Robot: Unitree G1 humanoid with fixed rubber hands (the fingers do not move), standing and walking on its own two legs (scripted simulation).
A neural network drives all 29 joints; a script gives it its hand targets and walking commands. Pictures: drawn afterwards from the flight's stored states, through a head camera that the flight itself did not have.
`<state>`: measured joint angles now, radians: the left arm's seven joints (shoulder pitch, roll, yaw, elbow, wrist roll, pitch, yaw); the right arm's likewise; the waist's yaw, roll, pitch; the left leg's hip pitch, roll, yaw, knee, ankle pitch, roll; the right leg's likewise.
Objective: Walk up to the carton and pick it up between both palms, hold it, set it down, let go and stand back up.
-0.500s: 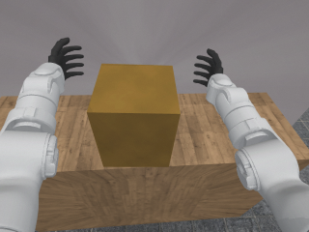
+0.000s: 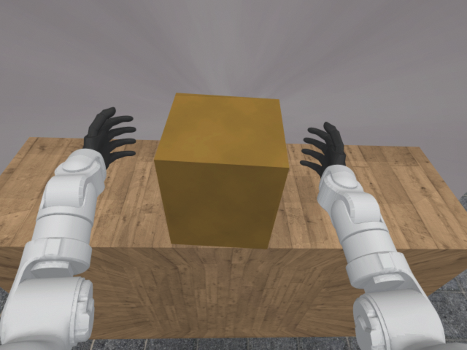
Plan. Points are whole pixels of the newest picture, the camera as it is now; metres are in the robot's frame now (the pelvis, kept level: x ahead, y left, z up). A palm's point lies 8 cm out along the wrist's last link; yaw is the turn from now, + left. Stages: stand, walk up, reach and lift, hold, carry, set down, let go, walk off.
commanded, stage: set down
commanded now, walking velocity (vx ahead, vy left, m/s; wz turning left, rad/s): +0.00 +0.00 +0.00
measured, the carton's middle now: (223, 173) +0.45 +0.01 +0.05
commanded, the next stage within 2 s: none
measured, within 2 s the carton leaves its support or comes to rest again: neither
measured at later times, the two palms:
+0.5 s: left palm (93, 211) +0.33 +0.24 +0.08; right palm (334, 211) +0.32 -0.17 +0.08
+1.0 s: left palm (87, 279) +0.24 +0.24 +0.02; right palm (341, 264) +0.24 -0.18 +0.03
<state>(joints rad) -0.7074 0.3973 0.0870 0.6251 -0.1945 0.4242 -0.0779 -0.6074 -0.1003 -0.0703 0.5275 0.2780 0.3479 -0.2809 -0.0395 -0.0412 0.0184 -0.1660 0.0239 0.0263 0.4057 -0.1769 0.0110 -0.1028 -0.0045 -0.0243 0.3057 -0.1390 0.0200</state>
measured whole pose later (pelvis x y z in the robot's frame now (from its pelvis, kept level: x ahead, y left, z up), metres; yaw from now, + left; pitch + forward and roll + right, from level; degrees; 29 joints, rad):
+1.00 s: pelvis +0.03 -0.01 +0.00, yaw -1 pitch -3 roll -1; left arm 0.20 0.35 0.02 0.07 -0.26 0.09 -0.10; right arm 0.29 -0.05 0.04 -0.05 0.18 0.06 -0.21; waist 0.07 -0.02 0.06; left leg -0.11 0.03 0.04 0.38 -0.20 0.00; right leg -0.07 0.00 0.00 0.30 -0.18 0.01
